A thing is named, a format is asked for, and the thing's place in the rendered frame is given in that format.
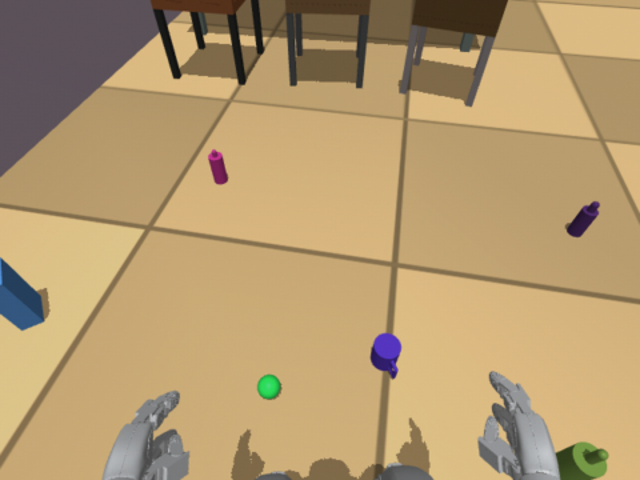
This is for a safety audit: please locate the chair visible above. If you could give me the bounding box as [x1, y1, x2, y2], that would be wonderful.
[400, 0, 508, 107]
[150, 0, 264, 85]
[285, 0, 371, 88]

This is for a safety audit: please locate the right robot hand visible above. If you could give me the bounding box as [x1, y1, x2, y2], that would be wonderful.
[478, 371, 561, 480]

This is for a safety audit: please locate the left robot hand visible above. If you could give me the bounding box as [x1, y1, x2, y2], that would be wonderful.
[102, 391, 189, 480]

